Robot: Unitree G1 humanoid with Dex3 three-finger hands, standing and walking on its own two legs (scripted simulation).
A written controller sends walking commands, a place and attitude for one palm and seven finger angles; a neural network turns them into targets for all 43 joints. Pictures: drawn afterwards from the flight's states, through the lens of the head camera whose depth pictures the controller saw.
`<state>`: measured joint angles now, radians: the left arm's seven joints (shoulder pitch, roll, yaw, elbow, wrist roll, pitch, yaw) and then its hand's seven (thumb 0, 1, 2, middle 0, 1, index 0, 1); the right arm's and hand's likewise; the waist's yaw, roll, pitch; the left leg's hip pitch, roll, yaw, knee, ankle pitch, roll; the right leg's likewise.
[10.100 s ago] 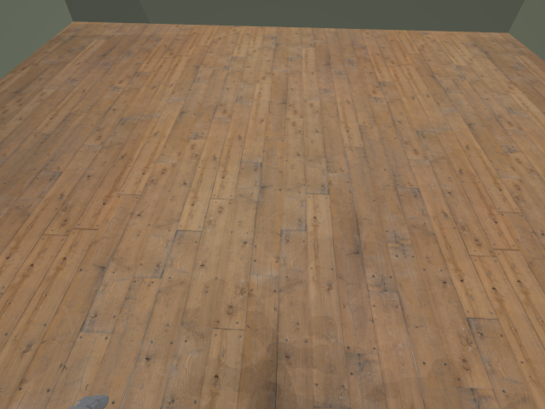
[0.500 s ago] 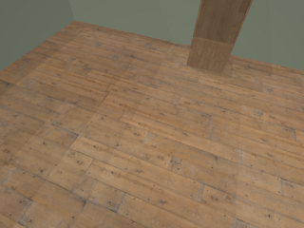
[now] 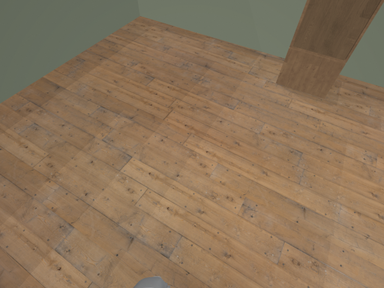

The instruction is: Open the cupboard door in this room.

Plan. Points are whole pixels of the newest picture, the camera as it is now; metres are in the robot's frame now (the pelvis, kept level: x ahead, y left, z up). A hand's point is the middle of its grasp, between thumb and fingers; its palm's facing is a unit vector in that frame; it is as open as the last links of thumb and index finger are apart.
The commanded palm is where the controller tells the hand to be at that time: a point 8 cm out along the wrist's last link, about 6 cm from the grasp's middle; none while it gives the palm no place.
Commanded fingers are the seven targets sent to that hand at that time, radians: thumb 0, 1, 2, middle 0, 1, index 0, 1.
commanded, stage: stand and wait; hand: left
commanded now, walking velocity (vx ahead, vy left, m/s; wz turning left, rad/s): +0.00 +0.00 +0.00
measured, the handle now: out of the picture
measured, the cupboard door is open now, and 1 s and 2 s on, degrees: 0 0 0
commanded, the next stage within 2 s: turn or walk to find it in 0.62 s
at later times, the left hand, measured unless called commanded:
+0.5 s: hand out of the picture -0.01 +0.17 -0.16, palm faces +0.04 -0.98 -0.20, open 7.4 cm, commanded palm none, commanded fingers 0.00 0.90 0.90 -0.20 -0.30 -0.20 -0.30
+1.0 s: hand out of the picture +0.00 +0.16 -0.16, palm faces +0.08 -0.98 -0.19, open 7.4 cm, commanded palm none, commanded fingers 0.00 0.90 0.90 -0.20 -0.30 -0.20 -0.30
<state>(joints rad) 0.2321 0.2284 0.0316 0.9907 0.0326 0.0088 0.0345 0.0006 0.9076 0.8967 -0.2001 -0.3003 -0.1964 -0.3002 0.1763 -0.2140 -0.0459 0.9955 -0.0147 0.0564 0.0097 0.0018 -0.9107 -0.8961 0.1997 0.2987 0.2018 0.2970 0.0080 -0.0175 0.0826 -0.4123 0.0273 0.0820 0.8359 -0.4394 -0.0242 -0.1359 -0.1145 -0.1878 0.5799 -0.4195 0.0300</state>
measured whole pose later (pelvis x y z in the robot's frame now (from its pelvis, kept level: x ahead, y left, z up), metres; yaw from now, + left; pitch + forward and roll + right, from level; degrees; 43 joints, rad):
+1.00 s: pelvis +0.01 -0.01 +0.01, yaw +3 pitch -2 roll +0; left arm 0.27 0.15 0.00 1.13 0.01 0.00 0.03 0.00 0.91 0.90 -0.20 -0.30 -0.20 -0.30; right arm 0.29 -0.13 -0.01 1.14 -0.01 0.00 -0.02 0.00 -0.91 -0.90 0.20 0.30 0.20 0.30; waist -0.01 0.00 0.04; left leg -0.22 0.04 0.05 0.45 -0.19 -0.02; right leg -0.14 -0.02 -0.08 0.45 -0.28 0.00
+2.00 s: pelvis +0.01 +0.01 +0.02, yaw +1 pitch -2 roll +0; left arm 0.13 0.35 0.00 1.12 0.01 -0.01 0.00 0.00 0.91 0.90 -0.20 -0.30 -0.20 -0.30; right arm 0.12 -0.36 0.00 1.11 -0.01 -0.02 0.00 0.00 -0.91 -0.90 0.20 0.30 0.20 0.30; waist 0.00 -0.01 0.04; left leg -0.15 0.03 0.10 0.33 -0.15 0.00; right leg -0.08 -0.03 -0.04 0.32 -0.21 0.02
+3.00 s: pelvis +0.01 -0.01 +0.00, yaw -3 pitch -2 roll -1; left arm 0.16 0.22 0.00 1.06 0.01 -0.01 0.01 0.00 0.90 0.90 -0.21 -0.30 -0.20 -0.30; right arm 0.20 -0.26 -0.03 1.11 -0.01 0.02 -0.01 0.00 -0.91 -0.90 0.20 0.30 0.20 0.30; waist -0.02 0.01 0.09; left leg -0.23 0.06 0.02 0.57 -0.28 -0.02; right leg -0.19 0.01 -0.04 0.56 -0.33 -0.02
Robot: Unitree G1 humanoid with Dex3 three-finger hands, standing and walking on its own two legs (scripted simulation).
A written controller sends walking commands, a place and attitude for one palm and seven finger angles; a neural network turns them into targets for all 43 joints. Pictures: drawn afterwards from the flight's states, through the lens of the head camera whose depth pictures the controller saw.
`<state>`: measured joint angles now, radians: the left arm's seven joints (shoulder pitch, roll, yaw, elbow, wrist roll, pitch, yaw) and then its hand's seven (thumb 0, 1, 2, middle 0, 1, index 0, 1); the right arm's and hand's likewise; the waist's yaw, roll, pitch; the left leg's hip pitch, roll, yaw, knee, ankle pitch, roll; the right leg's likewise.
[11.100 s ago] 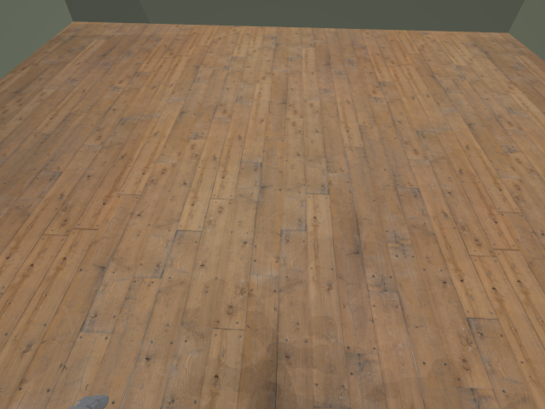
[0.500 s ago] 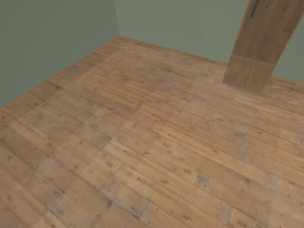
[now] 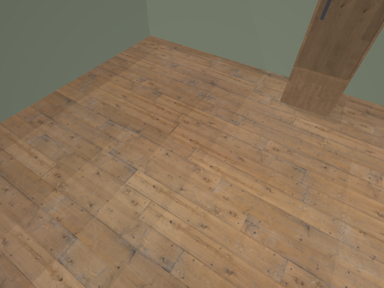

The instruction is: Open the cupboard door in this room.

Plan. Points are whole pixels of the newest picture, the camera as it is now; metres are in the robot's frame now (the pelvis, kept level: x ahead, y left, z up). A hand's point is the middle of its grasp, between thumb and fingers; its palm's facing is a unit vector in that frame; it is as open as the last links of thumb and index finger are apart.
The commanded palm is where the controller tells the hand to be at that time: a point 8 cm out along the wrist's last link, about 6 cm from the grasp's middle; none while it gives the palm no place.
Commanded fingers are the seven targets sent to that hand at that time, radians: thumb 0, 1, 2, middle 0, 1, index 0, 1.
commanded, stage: stand and wait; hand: left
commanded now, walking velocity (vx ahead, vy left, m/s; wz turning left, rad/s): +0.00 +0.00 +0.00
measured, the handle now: (327, 5) +1.65 -0.75 +0.00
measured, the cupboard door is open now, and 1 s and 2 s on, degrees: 0 0 0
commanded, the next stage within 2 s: turn or walk to find it in 0.12 s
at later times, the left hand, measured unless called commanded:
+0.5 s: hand out of the picture +0.02 +0.20 -0.18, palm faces -0.04 -0.98 -0.21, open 7.4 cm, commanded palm none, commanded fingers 0.00 0.90 0.90 -0.20 -0.30 -0.20 -0.30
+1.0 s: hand out of the picture +0.09 +0.26 -0.15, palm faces -0.06 -0.94 -0.34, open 7.4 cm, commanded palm none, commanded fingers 0.00 0.90 0.90 -0.20 -0.30 -0.20 -0.30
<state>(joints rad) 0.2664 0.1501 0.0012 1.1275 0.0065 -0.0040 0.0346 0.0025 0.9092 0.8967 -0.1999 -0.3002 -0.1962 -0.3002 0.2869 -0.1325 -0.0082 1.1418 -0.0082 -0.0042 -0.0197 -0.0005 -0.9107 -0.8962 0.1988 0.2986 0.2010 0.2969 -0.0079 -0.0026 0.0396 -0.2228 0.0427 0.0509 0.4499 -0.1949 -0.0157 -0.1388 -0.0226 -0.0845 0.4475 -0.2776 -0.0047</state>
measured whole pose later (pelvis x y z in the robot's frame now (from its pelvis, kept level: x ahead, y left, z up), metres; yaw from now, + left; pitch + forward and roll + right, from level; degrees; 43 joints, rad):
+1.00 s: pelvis +0.01 +0.01 +0.01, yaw -2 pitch -2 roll +0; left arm 0.13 0.35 0.00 1.12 0.01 -0.01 0.00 0.00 0.91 0.90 -0.20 -0.30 -0.20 -0.30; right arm 0.12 -0.36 0.00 1.11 -0.01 -0.02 0.00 0.00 -0.91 -0.90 0.20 0.30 0.20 0.30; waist 0.00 -0.01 0.04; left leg -0.15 0.03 0.10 0.33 -0.15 0.00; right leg -0.08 -0.03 -0.04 0.32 -0.21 0.02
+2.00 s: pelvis +0.01 +0.00 -0.01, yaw -6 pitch -2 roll -1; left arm 0.16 0.22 0.00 1.06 0.01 -0.01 0.01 0.00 0.90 0.90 -0.21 -0.30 -0.20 -0.30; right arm 0.20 -0.26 -0.03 1.11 -0.01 0.02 -0.01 0.00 -0.91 -0.90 0.20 0.30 0.20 0.30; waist -0.02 0.01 0.09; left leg -0.23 0.06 0.02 0.57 -0.28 -0.02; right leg -0.19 0.01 -0.04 0.56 -0.33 -0.02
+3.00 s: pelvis +0.00 +0.01 +0.00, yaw -6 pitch -2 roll +0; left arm 0.11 0.26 -0.02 1.09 0.01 -0.01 0.00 0.00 0.91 0.90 -0.20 -0.30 -0.20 -0.30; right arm 0.19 -0.26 0.01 1.14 -0.01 0.00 0.01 0.00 -0.91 -0.90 0.20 0.30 0.21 0.30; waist -0.02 -0.01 0.06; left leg -0.17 0.02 0.04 0.40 -0.20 -0.01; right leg -0.13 -0.02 -0.03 0.40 -0.23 0.01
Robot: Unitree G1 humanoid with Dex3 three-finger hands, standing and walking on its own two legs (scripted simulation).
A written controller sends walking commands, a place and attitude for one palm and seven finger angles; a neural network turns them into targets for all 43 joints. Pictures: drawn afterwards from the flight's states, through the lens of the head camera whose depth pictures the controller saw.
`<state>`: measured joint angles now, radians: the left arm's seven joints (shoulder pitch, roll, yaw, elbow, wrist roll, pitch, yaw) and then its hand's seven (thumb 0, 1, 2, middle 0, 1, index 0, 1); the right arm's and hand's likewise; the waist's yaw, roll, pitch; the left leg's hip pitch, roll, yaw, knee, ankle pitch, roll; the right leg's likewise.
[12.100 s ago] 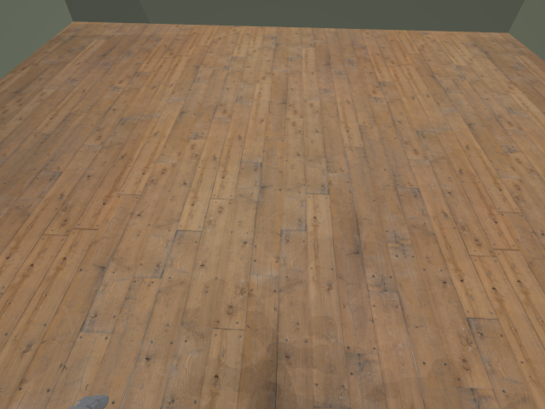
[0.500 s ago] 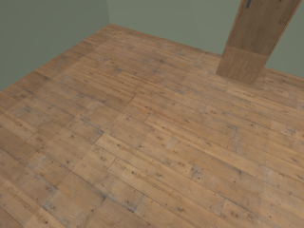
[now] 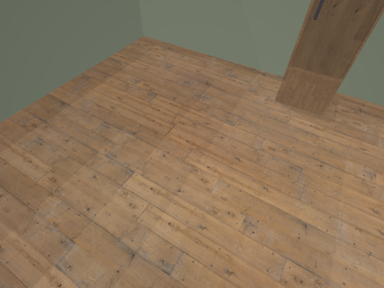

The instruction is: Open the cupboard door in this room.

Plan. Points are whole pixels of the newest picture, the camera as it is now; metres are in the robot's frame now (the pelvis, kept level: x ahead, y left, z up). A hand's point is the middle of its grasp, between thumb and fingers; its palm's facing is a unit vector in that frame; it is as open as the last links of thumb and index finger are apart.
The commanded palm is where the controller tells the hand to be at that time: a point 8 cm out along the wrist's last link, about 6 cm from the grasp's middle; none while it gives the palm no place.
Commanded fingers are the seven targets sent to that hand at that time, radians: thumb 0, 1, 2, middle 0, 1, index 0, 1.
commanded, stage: stand and wait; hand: left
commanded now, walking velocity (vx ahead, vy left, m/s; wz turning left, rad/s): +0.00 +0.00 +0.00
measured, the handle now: (320, 6) +1.67 -0.70 +0.00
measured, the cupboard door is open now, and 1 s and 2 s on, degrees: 0 0 0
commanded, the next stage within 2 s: turn or walk to find it in 0.42 s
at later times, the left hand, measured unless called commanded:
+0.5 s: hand out of the picture +0.09 +0.24 -0.16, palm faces -0.02 -0.95 -0.32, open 7.4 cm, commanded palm none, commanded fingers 0.00 0.90 0.90 -0.20 -0.30 -0.20 -0.30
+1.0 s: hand out of the picture +0.08 +0.18 -0.19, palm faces -0.08 -0.97 -0.24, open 7.4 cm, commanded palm none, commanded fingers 0.00 0.90 0.90 -0.20 -0.30 -0.20 -0.30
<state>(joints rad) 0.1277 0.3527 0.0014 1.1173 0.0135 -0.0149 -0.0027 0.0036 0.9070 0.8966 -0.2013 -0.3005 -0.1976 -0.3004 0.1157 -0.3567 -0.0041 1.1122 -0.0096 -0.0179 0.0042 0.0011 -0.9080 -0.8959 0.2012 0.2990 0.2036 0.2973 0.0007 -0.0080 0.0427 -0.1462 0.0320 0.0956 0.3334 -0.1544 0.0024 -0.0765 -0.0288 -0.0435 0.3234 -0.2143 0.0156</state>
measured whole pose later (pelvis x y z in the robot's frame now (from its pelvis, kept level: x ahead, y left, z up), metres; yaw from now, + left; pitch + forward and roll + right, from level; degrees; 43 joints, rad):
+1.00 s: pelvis +0.00 -0.01 -0.02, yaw -3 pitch -2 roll -1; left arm 0.16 0.22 0.00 1.06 0.01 -0.01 0.01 0.00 0.90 0.90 -0.21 -0.30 -0.20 -0.30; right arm 0.20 -0.26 -0.03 1.11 -0.01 0.02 -0.01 0.00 -0.91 -0.90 0.20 0.30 0.20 0.30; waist -0.02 0.01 0.09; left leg -0.23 0.06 0.02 0.57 -0.28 -0.02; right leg -0.19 0.01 -0.04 0.56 -0.33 -0.02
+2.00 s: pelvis +0.00 +0.00 +0.00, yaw -3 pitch -2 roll +0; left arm 0.11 0.26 -0.02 1.09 0.01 -0.01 0.00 0.00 0.91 0.90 -0.20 -0.30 -0.20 -0.30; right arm 0.19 -0.26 0.01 1.14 -0.01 0.00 0.01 0.00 -0.91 -0.90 0.20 0.30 0.21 0.30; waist -0.02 -0.01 0.06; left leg -0.17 0.02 0.04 0.40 -0.20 -0.01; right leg -0.13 -0.02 -0.03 0.40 -0.23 0.01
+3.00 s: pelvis +0.01 +0.01 +0.00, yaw -4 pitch -2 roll +0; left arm 0.12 0.34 0.00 1.10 0.01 0.01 0.00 0.00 0.91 0.90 -0.20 -0.30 -0.20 -0.30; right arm 0.09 -0.33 0.01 1.08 -0.01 -0.01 -0.01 0.00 -0.91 -0.90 0.20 0.30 0.20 0.30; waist 0.02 -0.01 0.05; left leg -0.13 0.01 0.05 0.36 -0.20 0.00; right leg -0.09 -0.03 -0.02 0.35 -0.23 0.02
